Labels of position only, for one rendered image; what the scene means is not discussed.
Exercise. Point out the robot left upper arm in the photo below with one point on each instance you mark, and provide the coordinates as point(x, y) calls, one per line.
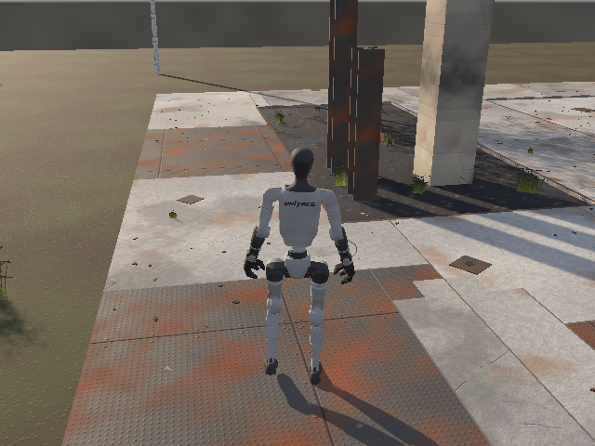
point(265, 211)

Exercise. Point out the robot left thigh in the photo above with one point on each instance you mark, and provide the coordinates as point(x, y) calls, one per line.
point(274, 278)

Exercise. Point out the robot left hand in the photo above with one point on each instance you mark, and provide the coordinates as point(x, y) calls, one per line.
point(252, 265)

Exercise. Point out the robot right forearm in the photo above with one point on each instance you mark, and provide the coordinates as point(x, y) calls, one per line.
point(344, 250)

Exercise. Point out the humanoid robot head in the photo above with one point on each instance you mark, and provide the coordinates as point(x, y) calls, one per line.
point(301, 162)

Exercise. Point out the robot left forearm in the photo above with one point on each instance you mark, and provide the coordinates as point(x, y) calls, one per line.
point(254, 246)

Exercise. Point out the robot right hand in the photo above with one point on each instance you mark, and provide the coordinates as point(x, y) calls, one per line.
point(346, 269)

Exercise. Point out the robot right upper arm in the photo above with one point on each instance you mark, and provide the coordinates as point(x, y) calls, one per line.
point(329, 198)

